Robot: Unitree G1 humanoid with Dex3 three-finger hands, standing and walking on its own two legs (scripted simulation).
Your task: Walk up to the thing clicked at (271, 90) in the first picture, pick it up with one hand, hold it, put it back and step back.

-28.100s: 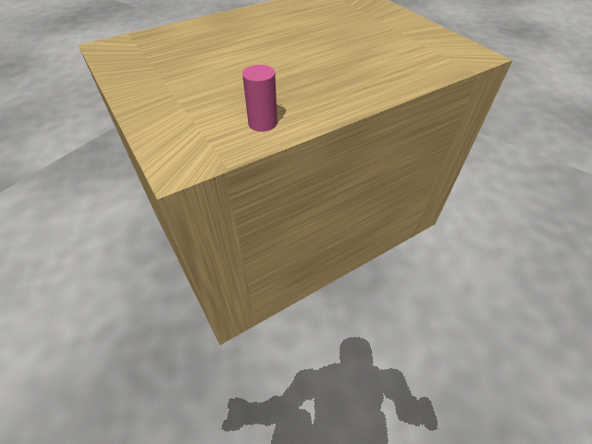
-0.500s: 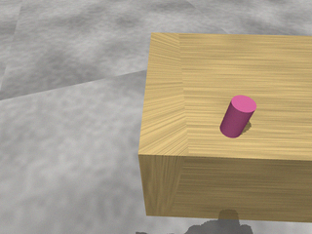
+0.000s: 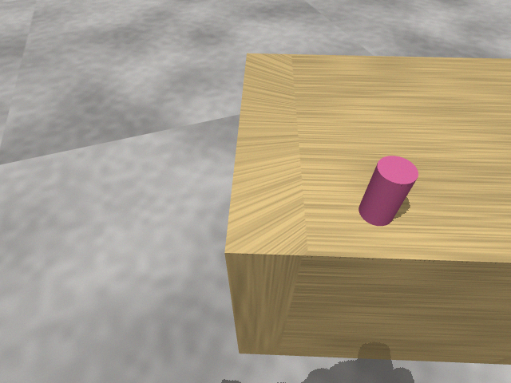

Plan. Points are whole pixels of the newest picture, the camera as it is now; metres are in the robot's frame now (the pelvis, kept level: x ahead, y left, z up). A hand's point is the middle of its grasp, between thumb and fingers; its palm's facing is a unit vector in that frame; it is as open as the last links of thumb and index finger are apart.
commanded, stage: stand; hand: right
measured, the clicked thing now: (385, 192) +0.44 -0.23 +0.03
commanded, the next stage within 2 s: step back in 0.78 s
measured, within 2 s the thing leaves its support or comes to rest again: neither
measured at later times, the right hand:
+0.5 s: hand out of the picture +0.07 -0.25 -0.16, palm faces -0.05 +0.94 -0.34, open 7.3 cm
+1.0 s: hand out of the picture +0.06 -0.28 -0.17, palm faces -0.03 +0.93 -0.37, open 7.3 cm
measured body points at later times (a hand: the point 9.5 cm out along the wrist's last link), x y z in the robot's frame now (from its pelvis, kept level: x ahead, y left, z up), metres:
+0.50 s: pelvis +0.00 +0.00 +0.00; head +0.01 +0.00 +0.45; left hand +0.07 +0.30 -0.13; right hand +0.07 -0.30 -0.13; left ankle +0.00 +0.12 -0.75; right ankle -0.03 -0.12 -0.75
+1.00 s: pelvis -0.05 -0.01 -0.02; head +0.01 -0.01 +0.43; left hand +0.05 +0.31 -0.14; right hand +0.07 -0.33 -0.14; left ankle +0.00 +0.11 -0.75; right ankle -0.04 -0.13 -0.75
